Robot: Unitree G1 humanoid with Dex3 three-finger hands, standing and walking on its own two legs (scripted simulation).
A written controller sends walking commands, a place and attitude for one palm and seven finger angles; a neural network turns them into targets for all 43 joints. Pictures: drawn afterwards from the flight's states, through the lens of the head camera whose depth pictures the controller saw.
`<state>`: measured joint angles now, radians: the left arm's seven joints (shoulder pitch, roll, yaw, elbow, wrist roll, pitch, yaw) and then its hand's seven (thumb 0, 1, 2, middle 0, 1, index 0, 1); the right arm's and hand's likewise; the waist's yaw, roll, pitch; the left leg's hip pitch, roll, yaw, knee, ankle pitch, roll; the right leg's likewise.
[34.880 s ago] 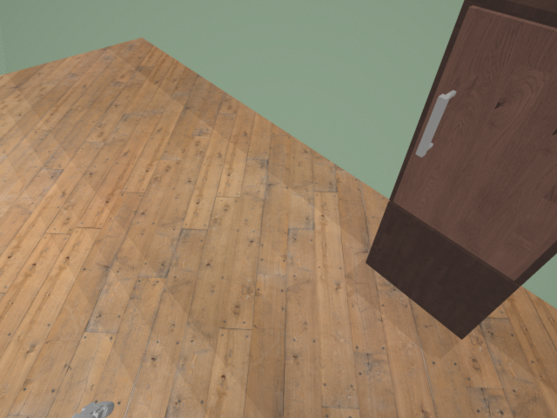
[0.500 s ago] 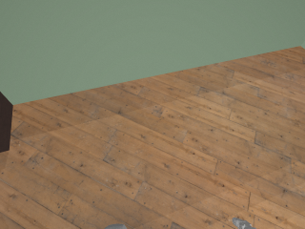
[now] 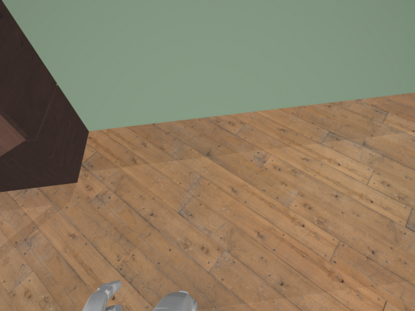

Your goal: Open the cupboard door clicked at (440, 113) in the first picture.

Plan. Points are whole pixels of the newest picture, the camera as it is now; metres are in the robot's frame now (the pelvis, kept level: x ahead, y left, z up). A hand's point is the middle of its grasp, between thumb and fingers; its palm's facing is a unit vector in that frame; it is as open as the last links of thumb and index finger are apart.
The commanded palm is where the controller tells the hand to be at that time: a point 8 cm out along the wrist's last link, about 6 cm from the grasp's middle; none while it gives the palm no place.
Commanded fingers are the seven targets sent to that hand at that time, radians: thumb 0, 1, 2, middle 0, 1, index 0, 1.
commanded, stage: turn to face it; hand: left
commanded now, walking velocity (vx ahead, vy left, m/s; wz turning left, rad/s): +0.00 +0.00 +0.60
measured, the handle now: out of the picture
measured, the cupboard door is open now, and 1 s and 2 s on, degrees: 44 44 44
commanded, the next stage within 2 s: take the last steps up to it in 1.24 s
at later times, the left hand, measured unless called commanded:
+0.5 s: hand out of the picture -0.01 +0.26 -0.17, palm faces +0.33 -0.91 -0.26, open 7.4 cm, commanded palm none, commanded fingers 0.00 0.90 0.90 -0.20 -0.30 -0.20 -0.30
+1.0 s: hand out of the picture -0.01 +0.18 -0.14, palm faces +0.55 -0.80 -0.25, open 7.3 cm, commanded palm none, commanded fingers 0.00 0.90 0.90 -0.20 -0.30 -0.20 -0.30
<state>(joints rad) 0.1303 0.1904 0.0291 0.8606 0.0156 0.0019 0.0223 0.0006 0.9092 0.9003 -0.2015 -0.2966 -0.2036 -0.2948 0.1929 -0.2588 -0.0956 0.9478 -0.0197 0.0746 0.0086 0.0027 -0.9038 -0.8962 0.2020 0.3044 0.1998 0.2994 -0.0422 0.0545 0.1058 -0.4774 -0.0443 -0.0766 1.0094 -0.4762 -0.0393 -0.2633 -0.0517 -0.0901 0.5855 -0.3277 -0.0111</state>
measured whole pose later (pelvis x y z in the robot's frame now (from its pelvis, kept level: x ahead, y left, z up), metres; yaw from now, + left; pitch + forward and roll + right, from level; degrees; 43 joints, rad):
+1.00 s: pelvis +0.02 -0.03 +0.01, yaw +36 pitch +0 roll +2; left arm 0.19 0.16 0.02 0.88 0.02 0.01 0.03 0.00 0.91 0.90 -0.20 -0.30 -0.21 -0.30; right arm 0.18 -0.26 -0.10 0.97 -0.02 0.09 0.03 0.00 -0.91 -0.90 0.20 0.30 0.20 0.30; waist -0.04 0.01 0.10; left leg -0.50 0.03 -0.01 1.13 -0.39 -0.08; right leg -0.20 -0.10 -0.18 0.50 -0.29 -0.01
